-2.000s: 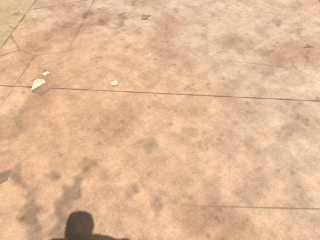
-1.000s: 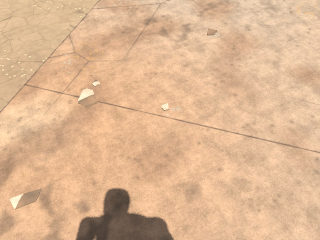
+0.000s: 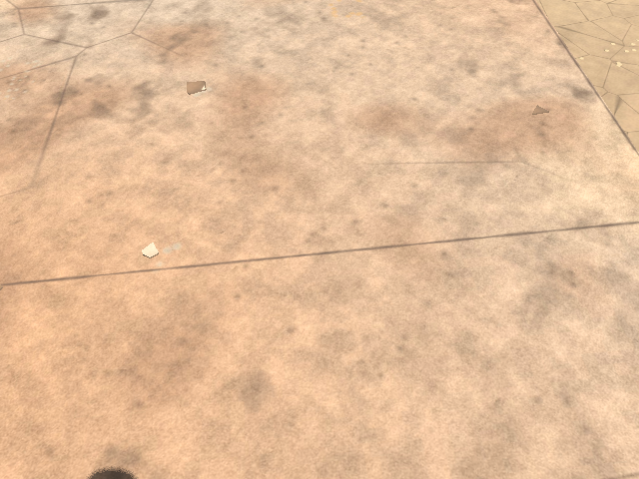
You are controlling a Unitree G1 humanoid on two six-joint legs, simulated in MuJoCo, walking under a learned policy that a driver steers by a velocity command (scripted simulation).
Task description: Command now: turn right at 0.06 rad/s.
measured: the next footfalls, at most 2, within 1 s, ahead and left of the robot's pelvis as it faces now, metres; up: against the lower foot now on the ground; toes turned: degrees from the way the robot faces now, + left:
left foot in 0.04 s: +0.02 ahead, +0.13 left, +0.00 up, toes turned +0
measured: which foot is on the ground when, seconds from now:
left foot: up 0.00-0.02, down 0.04-0.82, up 0.84-1.00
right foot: down 0.00-1.00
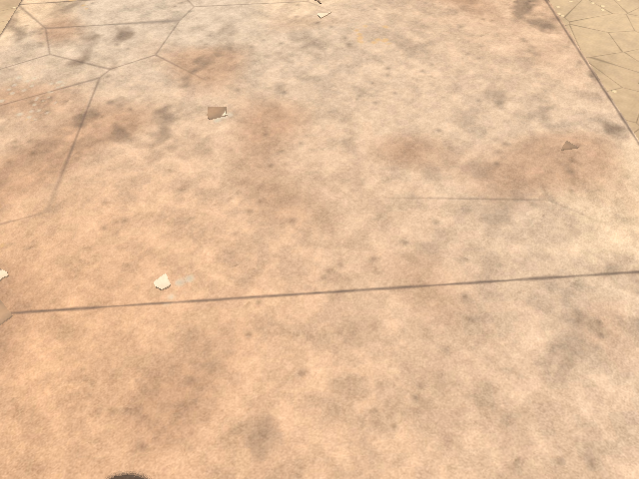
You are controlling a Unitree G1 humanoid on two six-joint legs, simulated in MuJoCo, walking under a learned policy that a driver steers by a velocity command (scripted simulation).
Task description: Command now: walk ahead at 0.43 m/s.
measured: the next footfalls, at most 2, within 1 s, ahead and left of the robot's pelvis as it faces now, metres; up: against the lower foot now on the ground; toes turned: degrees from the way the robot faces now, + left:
left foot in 0.28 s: +0.32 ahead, +0.09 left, +0.00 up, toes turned +4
right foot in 0.82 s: +0.63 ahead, -0.07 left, +0.00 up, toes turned -4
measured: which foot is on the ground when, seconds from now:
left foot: up 0.00-0.26, down 0.28-0.84, up 0.86-1.00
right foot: down 0.00-0.28, up 0.30-0.80, down 0.82-1.00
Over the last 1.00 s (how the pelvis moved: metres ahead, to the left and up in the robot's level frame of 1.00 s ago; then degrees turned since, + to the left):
0.09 -0.02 0.00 0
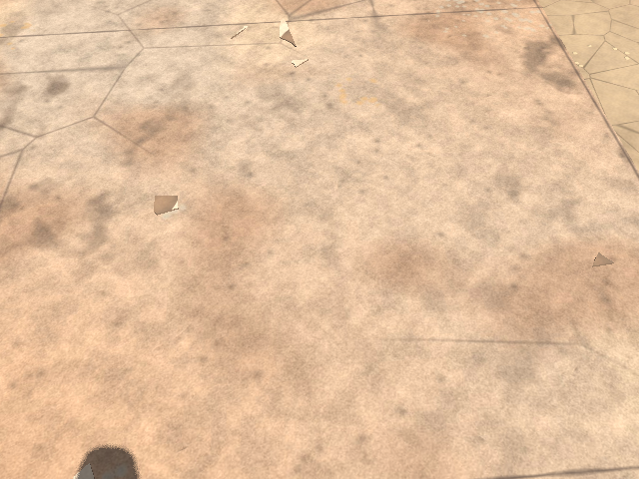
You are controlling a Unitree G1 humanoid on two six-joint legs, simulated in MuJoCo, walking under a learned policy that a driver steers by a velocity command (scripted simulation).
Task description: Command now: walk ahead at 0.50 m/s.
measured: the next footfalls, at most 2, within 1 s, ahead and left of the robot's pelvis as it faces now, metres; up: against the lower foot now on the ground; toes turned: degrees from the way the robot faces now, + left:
left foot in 0.38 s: +0.37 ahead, +0.12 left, +0.00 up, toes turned +4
right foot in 0.94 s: +0.67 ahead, -0.06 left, +0.00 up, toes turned -5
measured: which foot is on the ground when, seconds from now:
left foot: up 0.00-0.36, down 0.38-0.96, up 0.98-1.00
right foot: down 0.00-0.40, up 0.42-0.92, down 0.94-1.00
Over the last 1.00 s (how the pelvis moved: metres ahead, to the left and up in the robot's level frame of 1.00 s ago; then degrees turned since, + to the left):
0.56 -0.01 -0.01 0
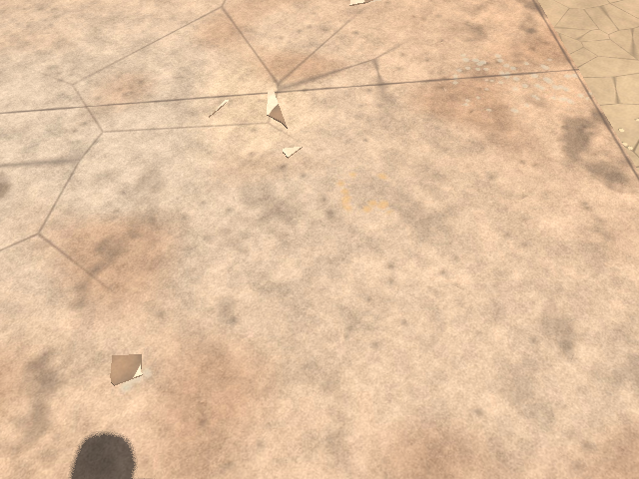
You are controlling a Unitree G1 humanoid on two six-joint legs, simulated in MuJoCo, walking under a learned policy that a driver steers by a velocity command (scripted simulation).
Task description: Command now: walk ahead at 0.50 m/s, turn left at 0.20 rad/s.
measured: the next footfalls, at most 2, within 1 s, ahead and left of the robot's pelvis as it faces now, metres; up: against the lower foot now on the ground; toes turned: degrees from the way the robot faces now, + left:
left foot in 0.50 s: +0.38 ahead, +0.12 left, +0.00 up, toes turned +20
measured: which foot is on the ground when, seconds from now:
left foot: up 0.00-0.48, down 0.50-1.00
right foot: down 0.00-0.50, up 0.52-1.00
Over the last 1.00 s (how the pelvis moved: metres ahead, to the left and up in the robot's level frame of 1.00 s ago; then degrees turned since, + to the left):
0.54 0.02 -0.02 1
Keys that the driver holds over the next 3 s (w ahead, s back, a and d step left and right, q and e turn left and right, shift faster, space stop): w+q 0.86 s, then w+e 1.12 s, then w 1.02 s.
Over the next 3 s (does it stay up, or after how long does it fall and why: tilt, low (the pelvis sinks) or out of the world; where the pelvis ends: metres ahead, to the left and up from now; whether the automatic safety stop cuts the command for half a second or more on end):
stays up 1.54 0.25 0.02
